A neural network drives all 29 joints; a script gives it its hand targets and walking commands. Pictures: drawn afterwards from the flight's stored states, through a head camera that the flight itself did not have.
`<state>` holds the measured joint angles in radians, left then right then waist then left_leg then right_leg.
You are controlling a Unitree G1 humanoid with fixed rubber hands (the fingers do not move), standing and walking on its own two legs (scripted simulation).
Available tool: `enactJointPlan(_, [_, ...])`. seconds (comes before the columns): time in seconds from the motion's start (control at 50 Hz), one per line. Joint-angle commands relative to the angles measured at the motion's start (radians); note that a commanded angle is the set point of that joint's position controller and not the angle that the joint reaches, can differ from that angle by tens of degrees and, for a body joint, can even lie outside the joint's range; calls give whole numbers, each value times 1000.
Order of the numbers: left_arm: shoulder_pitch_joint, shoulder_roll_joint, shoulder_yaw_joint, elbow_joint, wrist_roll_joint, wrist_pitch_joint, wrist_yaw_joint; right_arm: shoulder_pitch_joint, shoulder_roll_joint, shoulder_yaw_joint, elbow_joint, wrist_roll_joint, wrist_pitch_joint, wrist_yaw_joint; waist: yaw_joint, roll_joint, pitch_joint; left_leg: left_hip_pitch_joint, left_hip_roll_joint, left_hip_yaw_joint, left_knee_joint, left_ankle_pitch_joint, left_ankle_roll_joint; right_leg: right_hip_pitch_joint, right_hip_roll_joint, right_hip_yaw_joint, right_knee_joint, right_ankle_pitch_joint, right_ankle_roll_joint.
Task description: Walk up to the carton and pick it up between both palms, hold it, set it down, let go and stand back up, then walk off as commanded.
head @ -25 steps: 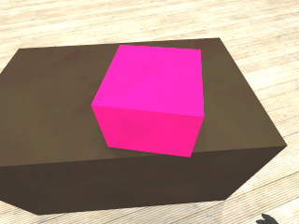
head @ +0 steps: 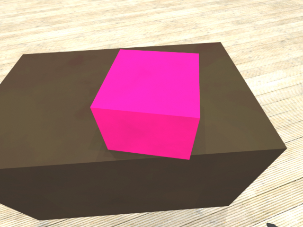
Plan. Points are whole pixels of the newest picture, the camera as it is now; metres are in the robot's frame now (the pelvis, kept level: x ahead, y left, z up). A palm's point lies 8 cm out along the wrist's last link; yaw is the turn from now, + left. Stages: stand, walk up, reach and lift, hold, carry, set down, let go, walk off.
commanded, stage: walk up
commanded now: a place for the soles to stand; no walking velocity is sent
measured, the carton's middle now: (153, 101) +0.49 +0.01 +0.03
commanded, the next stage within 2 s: reach and lift in 1.66 s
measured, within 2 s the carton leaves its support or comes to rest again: neither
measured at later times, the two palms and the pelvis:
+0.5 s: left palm out of the picture +0.11 +0.29 -0.11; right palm out of the picture +0.12 -0.31 -0.11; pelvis +0.04 -0.01 +0.00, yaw +0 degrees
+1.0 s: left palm out of the picture +0.11 +0.28 -0.10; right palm out of the picture +0.10 -0.32 -0.11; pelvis +0.03 -0.01 +0.00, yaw +0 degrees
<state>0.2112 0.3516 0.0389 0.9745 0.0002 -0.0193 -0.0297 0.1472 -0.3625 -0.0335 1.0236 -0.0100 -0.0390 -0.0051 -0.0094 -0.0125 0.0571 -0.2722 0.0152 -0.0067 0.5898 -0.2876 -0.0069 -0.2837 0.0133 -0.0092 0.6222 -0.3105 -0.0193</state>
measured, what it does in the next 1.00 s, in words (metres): stands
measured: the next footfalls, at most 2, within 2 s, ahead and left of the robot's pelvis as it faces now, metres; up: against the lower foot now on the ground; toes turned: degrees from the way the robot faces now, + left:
none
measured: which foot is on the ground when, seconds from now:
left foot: down 0.00-1.00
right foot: down 0.00-1.00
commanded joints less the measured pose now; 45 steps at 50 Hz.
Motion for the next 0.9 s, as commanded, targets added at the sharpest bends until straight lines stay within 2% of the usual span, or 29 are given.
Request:
enactJointPlan(0.0, [31, 281, 80, -42, 43, -30, 4, -41, -190, -46, -80, -10, -6, -5, 46, -107, -30, -240, -34, 28, 124, -236, 27, 162, -285, 501, -427, -355, -169])
enactJointPlan(0.02, [23, 293, 87, -51, 41, -32, 11, -17, -194, -39, -84, -13, -8, -5, 49, -106, 16, -290, -9, -13, 177, -290, 23, 166, -307, 530, -423, -275, -186])
enactJointPlan(0.06, [-11, 277, 69, -64, 33, -29, 18, 20, -207, -42, -72, -3, -24, -7, 30, -142, -21, -156, 28, -14, 98, -236, 32, 116, -301, 425, -359, -27, -201])
enactJointPlan(0.1, [-86, 243, 54, -82, 25, -16, 21, 67, -182, -40, -43, 2, -44, -13, -15, -62, -52, 38, 14, 38, -187, -18, 31, 102, -206, 247, -218, 279, -134])
enactJointPlan(0.12, [-79, 213, 42, -86, 18, -16, 17, 95, -201, -54, -40, -6, -52, -19, -30, -28, -115, 179, 19, 3, -186, 147, 45, 62, -177, 189, -151, 436, -86])
enactJointPlan(0.14, [-108, 200, 46, -103, 12, -16, 20, 147, -249, -71, -24, -15, -59, -27, -50, -6, -185, 269, 115, -113, -198, 377, 76, 43, -106, 117, -2, 486, -45])
enactJointPlan(0.18, [-99, 188, 43, -106, 4, -10, 15, 113, -305, -75, -36, -1, -63, -32, -27, 97, -176, 315, 297, -340, -189, 454, 211, -102, -26, 53, 61, 81, 10])
enactJointPlan(0.2, [-110, 192, 51, -89, 12, -5, 15, 102, -313, -80, -35, -3, -63, -29, -29, 117, -139, 325, 339, -362, -172, 491, 257, -152, -9, 38, 92, -185, 13])
enactJointPlan(0.22, [-104, 201, 50, -92, 19, -5, 16, 85, -323, -75, -53, 2, -59, -29, -21, 121, -111, 296, 341, -347, -175, 454, 272, -154, -24, 41, 90, -233, -2])
enactJointPlan(0.26, [-54, 189, 53, -81, 27, -18, 8, 39, -282, -67, -63, 0, -45, -30, 15, 68, -136, 280, 275, -225, -85, 496, 199, -84, -41, 44, -86, -36, -25])
enactJointPlan(0.28, [10, 210, 57, -58, 30, -29, 13, 30, -271, -69, -70, 0, -41, -29, 33, 75, -157, 227, 219, -152, 9, 483, 143, 0, -83, 103, -129, 233, -18])
enactJointPlan(0.3, [46, 237, 63, -50, 35, -37, 19, -17, -238, -59, -102, 11, -39, -29, 44, 2, -168, 62, 137, -82, 98, 434, 95, 166, -139, 183, -161, 419, -66])
enactJointPlan(0.32, [43, 273, 76, -49, 33, -38, 24, -38, -182, -42, -115, 24, -36, -28, 52, -129, -153, -117, 44, 5, 121, 232, 45, 327, -208, 268, -207, 577, -84])
enactJointPlan(0.34, [72, 272, 74, -44, 19, -42, 27, -42, -193, -42, -112, 11, -23, -23, 59, -107, -133, -205, -16, 48, 148, -184, 38, 379, -290, 338, -206, 690, -152])
enactJointPlan(0.36, [83, 269, 69, -59, 17, -40, 29, -57, -176, -33, -121, 11, -19, -28, 71, -104, -122, -201, -13, 27, 181, -329, 32, 342, -342, 379, -218, 640, -232])
enactJointPlan(0.42, [50, 276, 70, -60, 24, -24, 39, -41, -189, -40, -102, 5, -16, -24, 70, -158, 52, -237, 16, -1, 205, -296, 42, 222, -312, 356, -280, 477, -211])
enactJointPlan(0.5, [-53, 239, 54, -88, 15, -13, 31, 41, -178, -45, -70, 3, -37, -22, -1, -127, 19, -24, -18, 81, -93, -73, 48, 168, -207, 223, -176, 615, -154])
enactJointPlan(0.54, [-128, 214, 46, -96, -14, -11, 34, 146, -254, -69, -36, -6, -48, -33, -61, 35, -112, 279, 102, -69, -234, 420, 74, 22, -110, 106, 37, 546, -50])
enactJointPlan(0.56, [-150, 175, 40, -115, -27, -13, 33, 145, -297, -80, -29, -14, -47, -41, -69, 132, -140, 368, 245, -275, -255, 501, 151, -95, -22, 73, 158, 410, 2])
enactJointPlan(0.58, [-117, 159, 33, -85, -21, 1, 34, 88, -292, -62, -35, 3, -51, -43, -43, 149, -153, 343, 400, -376, -263, 610, 247, -137, 18, 51, 165, -206, 22])
enactJointPlan(0.6, [-100, 206, 48, -65, -5, 14, 34, 57, -298, -66, -42, 6, -56, -35, -23, 85, -99, 234, 384, -367, -230, 501, 289, -99, -28, 86, 231, -309, 15])
enactJointPlan(0.64, [-105, 180, 52, -66, -1, 11, 23, 24, -262, -51, -60, -1, -54, -38, -8, 72, -36, 205, 359, -292, -221, 518, 278, -116, -33, 101, 214, -303, -9])
enactJointPlan(0.66, [-68, 178, 39, -60, -7, 9, 23, 15, -264, -50, -65, -2, -53, -37, -5, 111, -89, 259, 327, -243, -189, 543, 230, -106, -44, 84, 137, -284, -12])
enactJointPlan(0.7, [-47, 172, 41, -50, 1, -1, 27, -18, -261, -53, -71, -6, -47, -35, 10, 150, -60, 214, 297, -178, -130, 637, 185, -38, -61, 37, -68, -98, 1])
enactJointPlan(0.72, [-19, 169, 45, -31, 1, -11, 28, -80, -239, -41, -79, 5, -37, -30, 56, 89, -73, 170, 259, -149, -95, 575, 147, 53, -75, 50, -221, 88, -16])
enactJointPlan(0.76, [-48, 255, 55, -32, 16, -22, 37, -68, -202, -38, -89, 8, -26, -25, 15, 5, -109, 71, 104, -15, 10, 354, 49, 152, -165, 214, -249, 362, -55])
enactJointPlan(0.78, [-72, 268, 53, -35, 13, -30, 39, -45, -176, -29, -79, 13, -14, -17, 5, -88, -60, -12, 30, 39, -11, 89, 26, 161, -214, 279, -301, 305, -64])
enactJointPlan(0.82, [-106, 279, 55, -40, 18, -25, 25, -48, -185, -30, -61, 4, 3, -15, 13, -93, -6, 25, -6, 19, -35, -219, 37, 66, -265, 311, -306, 58, -155])
enactJointPlan(0.88, [-158, 215, 40, -49, 16, -13, 25, -3, -186, -34, -20, -9, -17, -14, -21, -39, -3, 143, 59, -7, -191, 5, 45, -25, -189, 225, -310, -11, -71])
